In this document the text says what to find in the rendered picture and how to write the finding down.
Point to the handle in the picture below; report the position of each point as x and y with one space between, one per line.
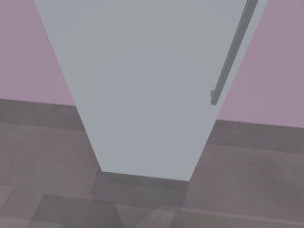
233 50

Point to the fridge door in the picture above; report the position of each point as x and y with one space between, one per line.
140 73

